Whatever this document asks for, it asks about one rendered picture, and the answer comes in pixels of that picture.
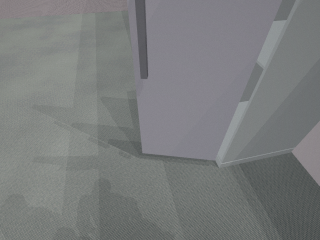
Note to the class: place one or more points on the fridge door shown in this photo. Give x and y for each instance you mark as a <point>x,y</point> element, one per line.
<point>200,56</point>

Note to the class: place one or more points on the handle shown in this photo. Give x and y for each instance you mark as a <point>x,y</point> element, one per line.
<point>140,9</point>

